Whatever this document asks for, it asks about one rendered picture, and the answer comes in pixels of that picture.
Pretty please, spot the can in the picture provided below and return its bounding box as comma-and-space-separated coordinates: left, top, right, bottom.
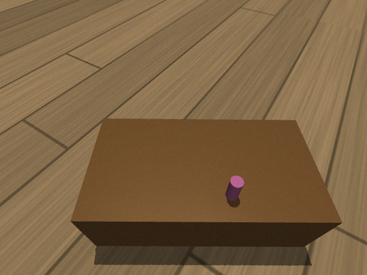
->
225, 175, 244, 201

